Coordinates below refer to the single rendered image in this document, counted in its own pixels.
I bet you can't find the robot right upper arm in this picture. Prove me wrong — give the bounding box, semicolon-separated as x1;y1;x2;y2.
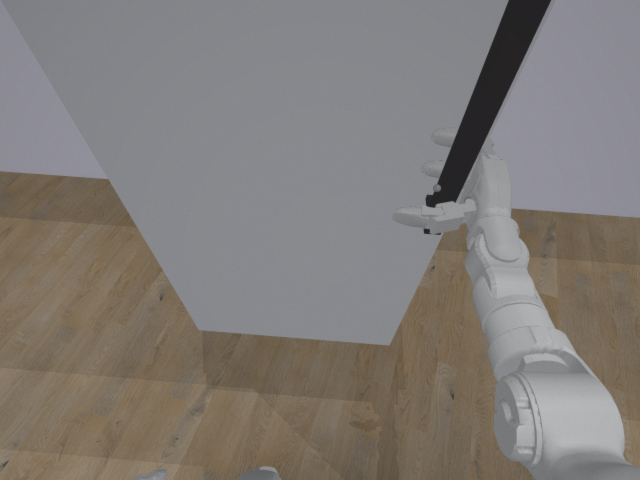
494;371;640;480

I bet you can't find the robot left shin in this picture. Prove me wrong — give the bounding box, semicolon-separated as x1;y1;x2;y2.
259;466;279;475

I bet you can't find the handle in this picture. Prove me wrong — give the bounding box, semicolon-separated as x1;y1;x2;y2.
424;0;551;235

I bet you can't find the robot right hand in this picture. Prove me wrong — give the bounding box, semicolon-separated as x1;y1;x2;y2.
392;127;512;234

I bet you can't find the robot right forearm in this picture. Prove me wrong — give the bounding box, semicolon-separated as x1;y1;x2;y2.
465;216;625;453

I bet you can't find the fridge door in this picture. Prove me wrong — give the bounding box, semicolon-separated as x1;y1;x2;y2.
1;0;556;346

